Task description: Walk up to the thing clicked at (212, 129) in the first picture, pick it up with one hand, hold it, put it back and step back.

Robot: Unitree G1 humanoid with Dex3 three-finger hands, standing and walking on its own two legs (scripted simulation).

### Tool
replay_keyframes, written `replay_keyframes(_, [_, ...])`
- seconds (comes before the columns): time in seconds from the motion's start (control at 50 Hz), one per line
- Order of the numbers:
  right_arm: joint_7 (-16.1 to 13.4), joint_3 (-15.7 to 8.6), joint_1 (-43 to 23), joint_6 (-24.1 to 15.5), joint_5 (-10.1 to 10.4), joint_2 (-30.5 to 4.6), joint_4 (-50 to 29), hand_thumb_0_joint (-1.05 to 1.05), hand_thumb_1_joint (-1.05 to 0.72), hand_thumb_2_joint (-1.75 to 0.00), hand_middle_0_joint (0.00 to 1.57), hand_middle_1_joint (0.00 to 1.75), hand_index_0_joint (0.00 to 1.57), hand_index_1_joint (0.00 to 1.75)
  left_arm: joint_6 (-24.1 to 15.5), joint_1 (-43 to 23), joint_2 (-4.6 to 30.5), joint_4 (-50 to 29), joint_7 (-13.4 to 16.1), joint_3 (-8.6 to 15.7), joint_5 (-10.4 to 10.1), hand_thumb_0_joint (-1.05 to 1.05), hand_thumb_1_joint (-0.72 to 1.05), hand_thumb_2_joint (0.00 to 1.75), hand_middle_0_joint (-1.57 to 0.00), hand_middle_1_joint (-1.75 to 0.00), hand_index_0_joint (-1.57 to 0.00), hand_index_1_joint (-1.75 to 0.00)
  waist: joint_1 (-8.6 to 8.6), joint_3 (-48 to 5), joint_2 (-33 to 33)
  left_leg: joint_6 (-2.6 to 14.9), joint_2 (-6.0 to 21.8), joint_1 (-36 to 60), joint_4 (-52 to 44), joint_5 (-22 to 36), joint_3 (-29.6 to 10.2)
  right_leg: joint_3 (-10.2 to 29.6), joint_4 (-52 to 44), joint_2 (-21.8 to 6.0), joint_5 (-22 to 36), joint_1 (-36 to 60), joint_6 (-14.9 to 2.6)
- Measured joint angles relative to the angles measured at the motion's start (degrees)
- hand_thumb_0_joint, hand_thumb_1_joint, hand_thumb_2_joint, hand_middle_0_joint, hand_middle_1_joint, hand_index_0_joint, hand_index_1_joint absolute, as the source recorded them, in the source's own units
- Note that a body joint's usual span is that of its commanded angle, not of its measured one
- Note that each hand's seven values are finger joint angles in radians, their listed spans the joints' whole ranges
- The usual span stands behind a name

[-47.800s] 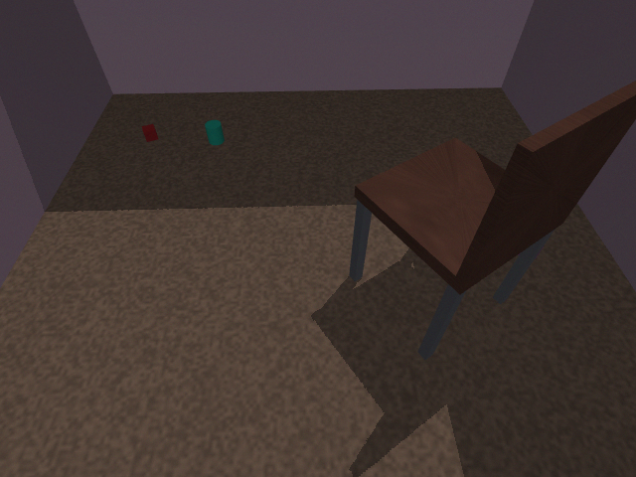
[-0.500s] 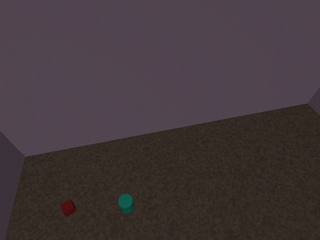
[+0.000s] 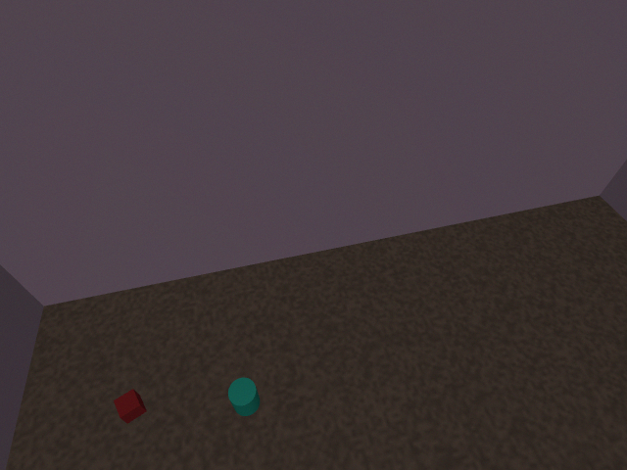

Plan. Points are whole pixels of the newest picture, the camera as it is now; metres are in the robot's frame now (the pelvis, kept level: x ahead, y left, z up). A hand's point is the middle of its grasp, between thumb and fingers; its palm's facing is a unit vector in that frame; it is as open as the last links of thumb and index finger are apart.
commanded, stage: stand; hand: left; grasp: from above
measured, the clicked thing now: (244, 397) +0.45 +0.22 -0.73
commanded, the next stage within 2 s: step back in 0.70 s
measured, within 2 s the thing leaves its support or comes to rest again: neither
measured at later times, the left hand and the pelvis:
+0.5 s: hand out of the picture +0.08 +0.24 -0.15, palm faces +0.01 -0.94 -0.34, open 7.4 cm; pelvis +0.00 -0.01 +0.00, yaw +0 degrees
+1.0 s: hand out of the picture +0.09 +0.30 -0.18, palm faces -0.02 -0.92 -0.38, open 7.4 cm; pelvis -0.04 +0.04 -0.02, yaw +0 degrees
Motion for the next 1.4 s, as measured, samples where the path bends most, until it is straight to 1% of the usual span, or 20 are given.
replay_keyframes(0.34, [0.2, 0.1, -0.8, 0.0, 0.1, -0.6, -0.2, 0.01, -0.90, -0.89, 0.21, 0.30, 0.20, 0.30, -0.3, -0.7, 0.5, -0.8, -0.1, -0.4, -0.2, 0.01, 0.90, 0.90, -0.20, -0.30, -0.20, -0.30, -0.19, -0.5, -0.1, -0.34, 0.4, 0.5, -0.4, -0.2, 0.1, 0.1, -0.3, 0.4, -0.2, 0.3, -0.31])
replay_keyframes(0.72, [0.6, 0.3, -0.3, 0.2, 0.2, -1.0, -0.3, 0.01, -0.90, -0.89, 0.21, 0.30, 0.20, 0.30, -0.1, -0.4, 1.1, -1.4, -0.5, -0.2, -0.6, 0.01, 0.90, 0.90, -0.20, -0.30, -0.20, -0.30, -0.34, -0.6, 0.0, -0.56, 0.7, -0.1, -0.3, 0.0, 0.2, 0.2, 0.1, 0.7, -0.1, -0.4, -0.64])
replay_keyframes(0.78, [0.8, -0.2, -1.7, 1.0, 0.9, -1.9, -2.1, 0.01, -0.90, -0.89, 0.21, 0.30, 0.20, 0.30, 0.2, -1.1, 1.5, -3.5, -0.4, 0.8, -1.3, 0.01, 0.90, 0.90, -0.20, -0.30, -0.20, -0.30, -0.62, 1.8, 0.5, 0.02, 1.1, -3.9, 5.2, -1.7, -0.2, 0.0, 3.1, 1.1, -0.8, -2.9, -0.86])
replay_keyframes(0.82, [0.8, -0.7, -2.5, 1.5, 1.1, -2.7, -3.6, 0.01, -0.90, -0.89, 0.21, 0.30, 0.20, 0.30, 0.4, -1.8, 2.0, -5.1, -0.2, 1.3, -1.2, 0.01, 0.90, 0.90, -0.20, -0.30, -0.20, -0.30, -0.66, 3.8, 0.6, 1.15, 0.7, -7.2, 10.8, -2.5, -0.4, 0.0, 4.9, 0.9, -1.0, -4.5, -0.96])
replay_keyframes(0.88, [1.0, -1.6, -2.9, 2.6, 1.0, -3.8, -5.8, 0.01, -0.90, -0.89, 0.21, 0.30, 0.20, 0.30, 1.1, -2.3, 2.7, -7.5, 0.1, 1.8, -0.3, 0.01, 0.90, 0.90, -0.20, -0.30, -0.20, -0.30, -0.25, 5.5, -0.3, 2.83, -2.3, -11.7, 23.1, -12.8, -1.1, 1.2, 7.9, -0.4, -1.5, -7.5, -0.75])
replay_keyframes(0.92, [1.2, -2.1, -2.2, 2.8, 1.1, -4.3, -7.1, 0.01, -0.91, -0.89, 0.21, 0.30, 0.20, 0.30, 1.6, -2.6, 3.4, -8.9, 0.2, 2.0, 0.1, 0.01, 0.90, 0.90, -0.20, -0.30, -0.20, -0.30, -0.56, 5.8, -1.2, 3.67, -3.4, -12.7, 26.9, -15.9, -1.0, 1.6, 9.8, -1.3, -1.9, -9.4, -0.29])
replay_keyframes(0.94, [1.3, -2.2, -1.7, 2.8, 1.2, -4.5, -7.7, 0.01, -0.91, -0.89, 0.21, 0.30, 0.20, 0.30, 1.9, -2.9, 3.8, -9.6, 0.3, 2.0, 0.3, 0.01, 0.90, 0.90, -0.20, -0.30, -0.20, -0.30, -0.83, 5.8, -1.5, 3.81, -3.4, -12.5, 26.5, -15.5, -0.8, 1.6, 10.8, -1.7, -2.1, -10.4, 0.11])
replay_keyframes(0.96, [1.3, -2.3, -1.1, 2.6, 1.2, -4.7, -8.1, 0.01, -0.91, -0.89, 0.21, 0.30, 0.20, 0.30, 2.1, -3.2, 4.2, -10.3, 0.3, 2.0, 0.3, 0.01, 0.90, 0.90, -0.20, -0.30, -0.20, -0.30, -1.11, 5.7, -1.6, 3.79, -3.2, -11.6, 24.2, -13.5, -0.6, 1.5, 12.1, -1.9, -2.6, -11.5, 0.60])
replay_keyframes(0.98, [1.3, -2.4, -0.4, 2.4, 1.1, -5.0, -8.4, 0.01, -0.91, -0.89, 0.21, 0.30, 0.20, 0.30, 2.4, -3.6, 4.5, -11.0, 0.4, 1.9, 0.2, 0.01, 0.90, 0.90, -0.20, -0.30, -0.20, -0.30, -1.42, 5.6, -1.5, 3.66, -2.6, -10.2, 20.2, -8.3, -0.5, 1.2, 13.8, -2.0, -3.2, -12.6, 1.12])
replay_keyframes(1.0, [1.1, -2.7, 0.2, 2.2, 0.7, -5.2, -8.6, 0.01, -0.91, -0.89, 0.21, 0.30, 0.20, 0.30, 2.8, -4.2, 4.8, -11.8, 0.4, 1.9, 0.0, 0.01, 0.90, 0.90, -0.20, -0.30, -0.20, -0.30, -1.60, 5.7, -1.6, 3.28, -2.6, -9.1, 17.6, -9.4, -0.6, 1.1, 16.0, -2.2, -4.0, -14.1, 1.23])
replay_keyframes(1.02, [0.9, -2.9, 0.2, 2.0, 0.2, -4.6, -8.5, 0.01, -0.91, -0.89, 0.21, 0.30, 0.20, 0.30, 3.2, -5.2, 5.4, -12.4, 0.5, 2.0, -0.4, 0.01, 0.90, 0.90, -0.20, -0.30, -0.20, -0.30, -1.42, 6.6, -2.9, 3.40, -3.4, -9.1, 17.6, -10.7, -0.2, 3.0, 19.3, -2.1, -6.0, -15.5, 0.31])
replay_keyframes(1.04, [0.8, -2.9, 0.3, 1.9, -0.2, -3.9, -8.4, 0.01, -0.91, -0.89, 0.21, 0.30, 0.20, 0.30, 3.5, -6.1, 5.9, -13.0, 0.7, 2.2, -0.6, 0.01, 0.90, 0.90, -0.20, -0.30, -0.20, -0.30, -1.07, 7.6, -4.0, 3.66, -4.0, -9.1, 17.8, -10.7, 0.3, 5.9, 23.4, -0.9, -10.3, -16.8, -0.61])
replay_keyframes(1.06, [0.8, -2.6, 0.5, 1.9, -0.5, -3.3, -8.6, 0.01, -0.91, -0.89, 0.21, 0.30, 0.20, 0.30, 3.8, -6.5, 6.1, -13.6, 1.1, 2.4, -0.6, 0.01, 0.90, 0.90, -0.20, -0.30, -0.20, -0.30, -0.97, 8.3, -4.5, 3.92, -4.1, -9.2, 17.8, -10.2, 0.5, 8.1, 27.5, 1.1, -14.8, -18.0, -1.21])
replay_keyframes(1.1, [0.7, -2.3, 1.1, 2.1, -0.6, -2.3, -9.1, 0.01, -0.91, -0.89, 0.21, 0.30, 0.20, 0.30, 4.0, -6.6, 5.9, -14.2, 1.6, 2.3, -0.6, 0.01, 0.91, 0.90, -0.20, -0.30, -0.20, -0.30, -1.42, 8.6, -4.4, 4.27, -3.5, -9.2, 16.5, -8.8, 0.2, 10.3, 35.5, 5.2, -19.7, -19.9, -1.87])
replay_keyframes(1.14, [0.3, -2.1, 1.4, 2.2, -0.8, -1.8, -9.8, 0.01, -0.90, -0.89, 0.21, 0.30, 0.20, 0.30, 4.1, -6.1, 5.4, -14.4, 1.6, 1.9, -0.8, 0.01, 0.91, 0.90, -0.20, -0.30, -0.20, -0.30, -1.74, 8.4, -3.9, 4.60, -3.0, -9.1, 14.5, -7.2, 0.3, 10.8, 41.8, 7.5, -20.1, -21.2, -1.91])
replay_keyframes(1.2, [-0.5, -2.0, 1.2, 2.0, -0.6, -1.6, -11.1, 0.01, -0.90, -0.89, 0.21, 0.30, 0.20, 0.30, 4.1, -4.4, 4.6, -15.0, 1.1, 1.6, -0.8, 0.01, 0.91, 0.90, -0.20, -0.30, -0.20, -0.30, -1.59, 8.3, -3.2, 4.96, -2.6, -9.1, 12.9, -5.7, 1.4, 10.7, 45.7, 8.2, -18.0, -21.1, -1.31])
replay_keyframes(1.24, [-0.8, -2.1, 0.8, 1.7, -0.3, -1.4, -12.2, 0.01, -0.90, -0.89, 0.21, 0.30, 0.20, 0.30, 4.0, -3.3, 4.2, -15.3, 0.9, 1.6, -0.6, 0.01, 0.91, 0.90, -0.20, -0.30, -0.20, -0.30, -1.58, 8.4, -2.9, 5.11, -2.6, -9.3, 12.8, -5.3, 2.1, 10.6, 44.2, 7.6, -17.3, -19.5, -0.59])
replay_keyframes(1.3, [-0.9, -2.0, 0.2, 1.5, -0.1, -1.1, -13.7, 0.01, -0.90, -0.89, 0.21, 0.30, 0.20, 0.30, 4.0, -2.1, 4.1, -15.7, 0.7, 1.7, -0.5, 0.01, 0.90, 0.90, -0.20, -0.30, -0.20, -0.30, -1.36, 8.6, -2.8, 5.17, -2.8, -10.1, 13.6, -5.0, 3.3, 10.4, 38.1, 6.1, -16.6, -16.6, 0.09])
replay_keyframes(1.34, [-0.8, -1.9, -0.3, 1.4, 0.0, -1.2, -14.6, 0.01, -0.90, -0.89, 0.21, 0.30, 0.20, 0.30, 3.9, -1.5, 4.1, -15.8, 0.6, 2.0, -0.4, 0.01, 0.90, 0.90, -0.20, -0.30, -0.20, -0.30, -1.17, 8.9, -2.7, 5.15, -2.8, -10.9, 14.8, -5.0, 4.0, 9.3, 33.1, 4.9, -16.4, -14.5, 0.10])
replay_keyframes(1.4, [-0.4, -1.8, -1.0, 1.8, 0.1, -1.7, -15.3, 0.01, -0.90, -0.89, 0.21, 0.30, 0.20, 0.30, 3.4, -0.5, 3.9, -15.8, 0.3, 2.3, 0.0, 0.01, 0.90, 0.90, -0.20, -0.30, -0.20, -0.30, -0.64, 8.7, -1.9, 4.81, -2.3, -12.6, 17.6, -5.6, 5.2, 6.9, 23.8, 3.3, -14.0, -11.2, -0.67])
